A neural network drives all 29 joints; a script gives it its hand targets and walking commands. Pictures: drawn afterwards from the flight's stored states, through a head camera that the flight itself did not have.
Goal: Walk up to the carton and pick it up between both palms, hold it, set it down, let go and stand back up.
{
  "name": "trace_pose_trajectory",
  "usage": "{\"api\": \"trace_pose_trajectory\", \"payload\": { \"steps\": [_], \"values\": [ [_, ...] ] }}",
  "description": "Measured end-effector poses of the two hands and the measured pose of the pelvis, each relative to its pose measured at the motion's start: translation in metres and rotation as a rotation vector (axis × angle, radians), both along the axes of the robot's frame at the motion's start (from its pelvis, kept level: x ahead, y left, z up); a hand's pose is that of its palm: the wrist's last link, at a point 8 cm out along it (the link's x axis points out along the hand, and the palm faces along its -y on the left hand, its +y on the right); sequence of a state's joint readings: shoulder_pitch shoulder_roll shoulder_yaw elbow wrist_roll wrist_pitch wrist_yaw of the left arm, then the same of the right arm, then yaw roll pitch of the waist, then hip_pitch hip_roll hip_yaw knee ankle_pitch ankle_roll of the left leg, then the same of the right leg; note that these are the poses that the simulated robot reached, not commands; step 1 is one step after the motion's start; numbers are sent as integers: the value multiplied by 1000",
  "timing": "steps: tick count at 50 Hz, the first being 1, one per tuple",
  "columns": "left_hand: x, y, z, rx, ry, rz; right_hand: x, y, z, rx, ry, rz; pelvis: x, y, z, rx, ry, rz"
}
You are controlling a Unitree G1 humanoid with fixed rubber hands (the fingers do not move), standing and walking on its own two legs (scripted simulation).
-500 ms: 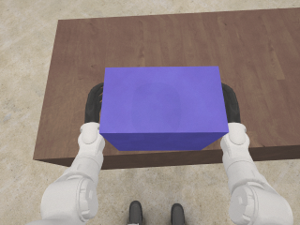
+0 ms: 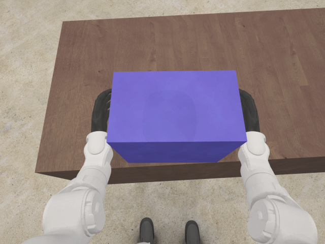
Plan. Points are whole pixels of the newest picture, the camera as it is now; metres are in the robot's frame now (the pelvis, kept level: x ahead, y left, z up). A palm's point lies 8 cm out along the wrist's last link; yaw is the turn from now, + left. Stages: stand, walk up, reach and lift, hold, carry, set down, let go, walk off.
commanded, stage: reach and lift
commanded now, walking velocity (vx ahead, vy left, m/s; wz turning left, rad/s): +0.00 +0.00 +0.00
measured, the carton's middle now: (173, 124) +0.42 -0.03 -0.08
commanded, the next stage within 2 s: none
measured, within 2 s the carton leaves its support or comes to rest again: leaves its support in 0.66 s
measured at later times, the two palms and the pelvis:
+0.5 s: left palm (103, 129) +0.40 +0.15 -0.04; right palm (255, 133) +0.36 -0.22 -0.03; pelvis -0.02 +0.00 -0.01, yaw -1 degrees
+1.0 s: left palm (88, 124) +0.39 +0.16 +0.03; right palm (266, 119) +0.36 -0.21 +0.05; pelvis -0.02 +0.00 +0.00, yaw +2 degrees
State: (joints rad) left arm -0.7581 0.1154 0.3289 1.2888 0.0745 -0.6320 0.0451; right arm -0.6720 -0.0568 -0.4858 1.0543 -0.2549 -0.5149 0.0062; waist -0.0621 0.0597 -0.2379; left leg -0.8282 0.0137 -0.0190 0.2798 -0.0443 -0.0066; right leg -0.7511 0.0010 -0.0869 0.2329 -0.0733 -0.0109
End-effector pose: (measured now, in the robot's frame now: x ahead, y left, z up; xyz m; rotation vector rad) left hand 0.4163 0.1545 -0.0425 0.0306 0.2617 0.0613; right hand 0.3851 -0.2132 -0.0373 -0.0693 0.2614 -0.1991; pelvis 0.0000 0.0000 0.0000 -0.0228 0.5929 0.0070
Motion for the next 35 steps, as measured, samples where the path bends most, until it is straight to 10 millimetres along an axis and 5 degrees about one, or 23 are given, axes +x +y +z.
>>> {"api": "trace_pose_trajectory", "payload": {
  "steps": [35],
  "values": [
    [-25, -4, 1, -47, 44, -12, -29, -3, 17, -110, 40, 14, -25, -1, -10, -11, 9, -6]
  ]
}}
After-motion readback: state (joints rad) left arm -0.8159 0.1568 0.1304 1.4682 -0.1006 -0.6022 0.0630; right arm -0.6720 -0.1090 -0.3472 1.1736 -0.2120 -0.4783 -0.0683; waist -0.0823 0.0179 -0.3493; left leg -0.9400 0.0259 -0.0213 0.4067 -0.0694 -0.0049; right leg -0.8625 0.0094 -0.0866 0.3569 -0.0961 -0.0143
